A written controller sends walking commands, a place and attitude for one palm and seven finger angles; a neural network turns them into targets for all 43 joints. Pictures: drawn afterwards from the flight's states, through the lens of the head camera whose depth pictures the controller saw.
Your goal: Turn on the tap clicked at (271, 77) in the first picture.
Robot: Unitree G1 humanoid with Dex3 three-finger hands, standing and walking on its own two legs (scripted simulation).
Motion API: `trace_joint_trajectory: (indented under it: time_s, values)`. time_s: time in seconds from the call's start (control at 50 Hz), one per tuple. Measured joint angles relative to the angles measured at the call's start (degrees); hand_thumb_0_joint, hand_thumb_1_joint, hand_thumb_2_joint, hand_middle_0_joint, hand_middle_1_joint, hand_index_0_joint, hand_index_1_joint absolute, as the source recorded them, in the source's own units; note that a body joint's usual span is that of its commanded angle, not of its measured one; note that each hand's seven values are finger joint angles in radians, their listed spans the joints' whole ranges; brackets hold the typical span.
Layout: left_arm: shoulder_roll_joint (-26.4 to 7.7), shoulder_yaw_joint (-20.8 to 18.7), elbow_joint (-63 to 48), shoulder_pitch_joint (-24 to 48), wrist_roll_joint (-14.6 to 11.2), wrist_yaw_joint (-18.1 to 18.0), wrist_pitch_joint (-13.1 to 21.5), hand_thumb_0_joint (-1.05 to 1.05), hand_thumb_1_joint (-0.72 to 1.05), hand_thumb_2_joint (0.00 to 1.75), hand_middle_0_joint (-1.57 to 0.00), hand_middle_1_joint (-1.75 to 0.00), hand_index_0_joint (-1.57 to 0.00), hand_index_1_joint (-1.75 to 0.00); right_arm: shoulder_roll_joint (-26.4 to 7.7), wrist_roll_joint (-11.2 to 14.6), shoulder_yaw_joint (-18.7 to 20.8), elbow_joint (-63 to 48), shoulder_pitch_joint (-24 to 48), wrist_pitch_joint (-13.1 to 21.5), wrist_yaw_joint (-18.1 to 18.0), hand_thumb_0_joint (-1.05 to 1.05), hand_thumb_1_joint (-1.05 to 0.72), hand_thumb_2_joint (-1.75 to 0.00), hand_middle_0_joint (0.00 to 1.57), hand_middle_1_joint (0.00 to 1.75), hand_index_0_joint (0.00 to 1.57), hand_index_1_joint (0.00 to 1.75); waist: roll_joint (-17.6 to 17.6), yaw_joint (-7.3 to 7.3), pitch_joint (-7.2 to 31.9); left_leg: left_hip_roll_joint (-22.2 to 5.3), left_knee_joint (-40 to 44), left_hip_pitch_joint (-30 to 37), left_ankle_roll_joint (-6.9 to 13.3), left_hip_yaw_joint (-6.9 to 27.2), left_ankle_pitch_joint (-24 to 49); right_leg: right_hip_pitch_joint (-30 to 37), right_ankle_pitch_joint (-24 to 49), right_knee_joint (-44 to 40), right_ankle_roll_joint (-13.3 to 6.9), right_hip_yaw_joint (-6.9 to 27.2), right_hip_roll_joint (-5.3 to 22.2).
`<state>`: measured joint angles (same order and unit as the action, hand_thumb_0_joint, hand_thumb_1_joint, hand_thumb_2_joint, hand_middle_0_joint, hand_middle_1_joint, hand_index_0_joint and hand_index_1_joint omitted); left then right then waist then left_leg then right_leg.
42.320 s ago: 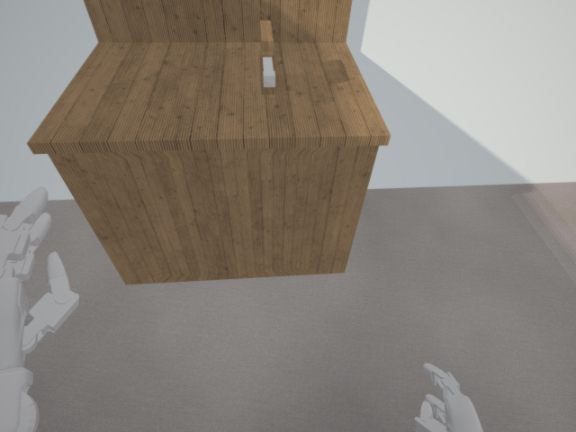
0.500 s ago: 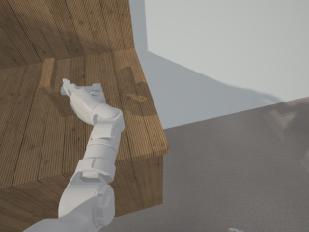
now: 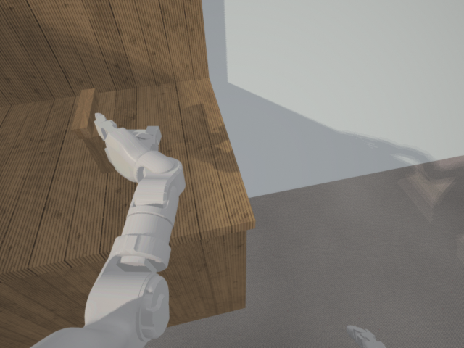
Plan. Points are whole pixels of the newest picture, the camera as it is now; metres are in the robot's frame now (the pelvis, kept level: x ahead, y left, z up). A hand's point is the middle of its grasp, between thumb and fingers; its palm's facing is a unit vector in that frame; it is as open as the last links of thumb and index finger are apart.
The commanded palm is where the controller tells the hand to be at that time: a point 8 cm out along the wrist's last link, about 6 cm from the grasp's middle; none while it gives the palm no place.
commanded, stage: lift the hand up off the lever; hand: left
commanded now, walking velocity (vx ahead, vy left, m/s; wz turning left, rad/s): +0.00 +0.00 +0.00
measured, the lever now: (153, 135) +0.51 +0.18 +0.10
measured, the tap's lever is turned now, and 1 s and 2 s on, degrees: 75 75 75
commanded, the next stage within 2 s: draw the hand back beside the body in 0.96 s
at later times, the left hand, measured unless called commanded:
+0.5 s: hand (149, 131) +0.45 +0.16 +0.16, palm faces +0.76 -0.65 -0.10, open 7.8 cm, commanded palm +0.39 +0.18 +0.17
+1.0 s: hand (149, 131) +0.43 +0.15 +0.17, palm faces +0.72 -0.68 -0.11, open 7.8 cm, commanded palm +0.38 +0.18 +0.18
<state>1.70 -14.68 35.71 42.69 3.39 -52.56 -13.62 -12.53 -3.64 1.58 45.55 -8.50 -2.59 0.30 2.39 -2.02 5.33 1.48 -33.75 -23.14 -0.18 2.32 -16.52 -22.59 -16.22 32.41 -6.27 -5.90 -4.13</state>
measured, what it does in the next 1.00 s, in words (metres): stands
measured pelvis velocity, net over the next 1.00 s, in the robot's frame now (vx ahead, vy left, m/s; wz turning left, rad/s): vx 0.00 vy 0.01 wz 0.00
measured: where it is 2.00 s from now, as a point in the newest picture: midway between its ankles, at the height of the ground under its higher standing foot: outside the picture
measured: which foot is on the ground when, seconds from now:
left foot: down 0.00-1.00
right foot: down 0.00-1.00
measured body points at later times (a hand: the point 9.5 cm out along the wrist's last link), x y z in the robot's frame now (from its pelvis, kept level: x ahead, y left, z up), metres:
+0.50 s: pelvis +0.00 +0.00 +0.00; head +0.02 -0.02 +0.45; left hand +0.40 +0.19 +0.17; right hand +0.13 -0.24 -0.13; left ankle +0.00 +0.12 -0.73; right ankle +0.00 -0.04 -0.73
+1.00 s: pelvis +0.00 +0.01 +0.01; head +0.00 -0.02 +0.46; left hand +0.39 +0.18 +0.18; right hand +0.17 -0.22 -0.11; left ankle +0.00 +0.12 -0.73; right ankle +0.00 -0.04 -0.73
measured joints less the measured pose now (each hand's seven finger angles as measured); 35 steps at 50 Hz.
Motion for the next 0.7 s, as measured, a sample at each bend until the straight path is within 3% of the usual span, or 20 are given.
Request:
trace_joint_trajectory:
  time_s: [0.36,0.7]
  values:
    - [0.10,-1.11,-1.87,0.16,-0.71,0.23,-2.60,0.02,0.90,0.90,-0.16,-0.15,-0.15,-0.15,0.46,0.26,-0.34,0.68,-0.63,-0.10,-0.22,0.01,-0.90,-0.90,0.20,0.30,0.20,0.30,0.31,0.40,-0.29,-0.04,1.80,1.78,0.10,-0.54,0.56,1.45,0.54,-1.40,0.13,0.63,-0.06]
    - [0.30,0.53,-8.23,-3.00,-2.01,1.97,-5.76,0.02,0.90,0.90,-0.16,-0.15,-0.15,-0.15,-0.30,0.86,0.01,0.15,0.14,-0.28,-0.60,0.01,-0.90,-0.90,0.20,0.30,0.20,0.30,0.31,1.40,-0.61,0.17,4.01,5.14,0.33,-0.78,0.88,4.64,0.74,-3.28,0.43,1.03,0.10]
